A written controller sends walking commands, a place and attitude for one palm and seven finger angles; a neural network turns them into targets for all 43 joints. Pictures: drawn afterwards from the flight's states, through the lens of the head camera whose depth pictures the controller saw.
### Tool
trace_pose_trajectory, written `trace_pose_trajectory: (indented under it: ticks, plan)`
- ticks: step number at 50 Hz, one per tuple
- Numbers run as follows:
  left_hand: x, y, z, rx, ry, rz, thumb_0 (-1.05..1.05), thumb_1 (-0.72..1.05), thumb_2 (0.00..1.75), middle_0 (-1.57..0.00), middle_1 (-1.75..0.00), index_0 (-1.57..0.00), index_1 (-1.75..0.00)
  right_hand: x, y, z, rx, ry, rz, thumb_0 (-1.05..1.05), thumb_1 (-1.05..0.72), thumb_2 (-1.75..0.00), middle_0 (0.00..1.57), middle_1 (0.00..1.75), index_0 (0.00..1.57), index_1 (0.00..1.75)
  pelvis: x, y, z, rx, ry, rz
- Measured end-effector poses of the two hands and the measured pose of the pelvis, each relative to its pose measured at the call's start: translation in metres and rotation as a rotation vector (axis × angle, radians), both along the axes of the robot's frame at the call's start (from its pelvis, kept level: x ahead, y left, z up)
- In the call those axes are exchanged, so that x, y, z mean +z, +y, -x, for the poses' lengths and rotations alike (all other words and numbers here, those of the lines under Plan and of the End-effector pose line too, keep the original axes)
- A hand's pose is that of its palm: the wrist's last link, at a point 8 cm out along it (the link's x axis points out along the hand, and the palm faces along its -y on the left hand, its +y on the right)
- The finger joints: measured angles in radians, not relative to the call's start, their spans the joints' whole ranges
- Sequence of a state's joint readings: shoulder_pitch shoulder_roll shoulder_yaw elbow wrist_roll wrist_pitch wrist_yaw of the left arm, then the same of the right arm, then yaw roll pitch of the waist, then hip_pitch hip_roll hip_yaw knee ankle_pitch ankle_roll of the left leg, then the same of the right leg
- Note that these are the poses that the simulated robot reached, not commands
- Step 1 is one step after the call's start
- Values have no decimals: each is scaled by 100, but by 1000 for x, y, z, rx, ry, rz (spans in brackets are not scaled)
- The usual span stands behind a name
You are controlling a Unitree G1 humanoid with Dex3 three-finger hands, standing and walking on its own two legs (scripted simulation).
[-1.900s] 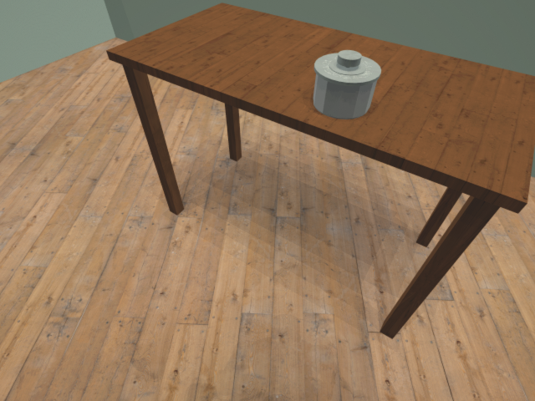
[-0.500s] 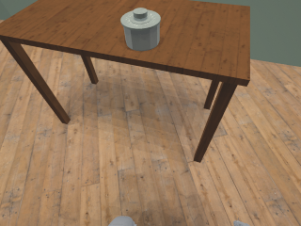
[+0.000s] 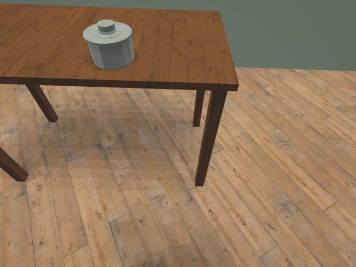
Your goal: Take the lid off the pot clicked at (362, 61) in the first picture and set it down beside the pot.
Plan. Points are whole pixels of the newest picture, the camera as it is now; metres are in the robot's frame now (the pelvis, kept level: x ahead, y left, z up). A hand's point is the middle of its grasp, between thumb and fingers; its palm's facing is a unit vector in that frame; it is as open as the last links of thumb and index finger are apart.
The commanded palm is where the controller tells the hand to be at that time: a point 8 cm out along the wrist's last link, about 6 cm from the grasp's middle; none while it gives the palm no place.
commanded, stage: take the last steps up to it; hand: left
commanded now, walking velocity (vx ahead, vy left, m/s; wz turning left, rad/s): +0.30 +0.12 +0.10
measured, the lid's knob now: (106, 25) +0.77 +0.27 +0.16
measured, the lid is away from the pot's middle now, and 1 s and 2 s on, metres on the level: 0.00 0.00 0.00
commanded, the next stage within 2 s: come to a stop and stand still in 0.74 s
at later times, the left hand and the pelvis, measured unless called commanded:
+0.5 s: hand out of the picture +0.08 +0.26 -0.20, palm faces +0.12 -0.98 -0.19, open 7.4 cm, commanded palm none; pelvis +0.12 +0.07 -0.02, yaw +3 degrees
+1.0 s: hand (95, 196) +0.33 +0.26 -0.16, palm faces +0.10 -0.97 -0.24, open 7.1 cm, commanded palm none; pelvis +0.27 +0.08 +0.00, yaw +2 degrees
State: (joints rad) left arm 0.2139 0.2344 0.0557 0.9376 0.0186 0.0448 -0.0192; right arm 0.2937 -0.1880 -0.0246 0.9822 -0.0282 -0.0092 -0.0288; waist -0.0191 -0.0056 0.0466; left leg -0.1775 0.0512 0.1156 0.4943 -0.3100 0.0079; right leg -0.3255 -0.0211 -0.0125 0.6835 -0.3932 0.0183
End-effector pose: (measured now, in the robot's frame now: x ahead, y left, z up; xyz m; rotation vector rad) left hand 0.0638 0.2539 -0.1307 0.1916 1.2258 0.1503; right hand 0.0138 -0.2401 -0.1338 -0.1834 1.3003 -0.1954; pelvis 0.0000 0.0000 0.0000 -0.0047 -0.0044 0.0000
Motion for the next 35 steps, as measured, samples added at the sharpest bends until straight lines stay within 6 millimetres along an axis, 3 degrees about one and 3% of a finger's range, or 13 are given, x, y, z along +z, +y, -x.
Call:
trace_pose_trajectory:
  ticks: [5, 9, 16, 21, 25, 30, 35]
  plan:
    - [-1, -26, -9, 1, -49, 16, 0, 91, 90, -20, -30, -20, -30, -18, -9, 35, -30, 140, -36, 0, -91, -90, 20, 30, 20, 30, -7, -6, -12, 18, -8, 10]
    - [3, -27, 8, 64, -13, 18, 0, 93, 90, -21, -30, -20, -30, -9, -6, 25, -24, 163, -48, 1, -91, -90, 20, 30, 20, 30, 2, -2, -29, 29, -15, 1]
    - [-6, -4, 35, 122, 138, 40, 0, 92, 90, -21, -30, -20, -30, 1, 16, -44, 0, 75, -45, 1, -91, -90, 19, 30, 20, 30, 4, 20, -65, 53, -12, 1]
    - [-28, 29, 29, 167, 212, 64, 1, 91, 90, -21, -30, -20, -30, -5, 47, -113, 61, -17, -13, 0, -91, -90, 20, 30, 20, 30, -13, 55, -102, 64, -5, 15]
    - [-36, 57, -3, 156, 230, 55, 1, 91, 90, -21, -30, -20, -30, -9, 75, -145, 65, -62, 2, 0, -91, -90, 20, 30, 20, 30, -19, 75, -122, 52, -10, -9]
    - [-18, 74, -83, 115, 98, 40, 1, 92, 90, -20, -30, -19, -30, -4, 109, -158, 48, -35, -51, 0, -91, -90, 20, 30, 20, 30, -4, 87, -150, 36, -4, -36]
    - [0, 73, -158, 82, -21, 33, 1, 92, 90, -20, -30, -19, -30, -11, 129, -169, 18, 17, -109, 0, -92, -90, 20, 30, 20, 30, 2, 95, -181, 26, -1, -51]
